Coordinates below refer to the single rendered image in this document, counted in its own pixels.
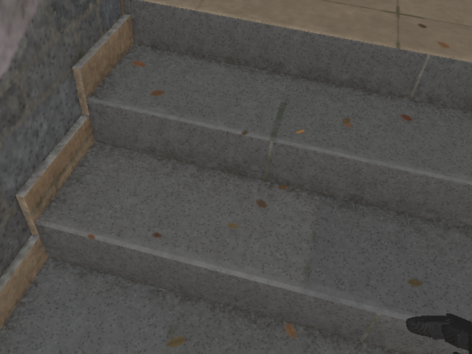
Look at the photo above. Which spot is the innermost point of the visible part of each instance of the robot right hand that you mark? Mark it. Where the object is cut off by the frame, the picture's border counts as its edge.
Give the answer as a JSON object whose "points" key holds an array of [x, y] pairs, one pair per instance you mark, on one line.
{"points": [[455, 330]]}

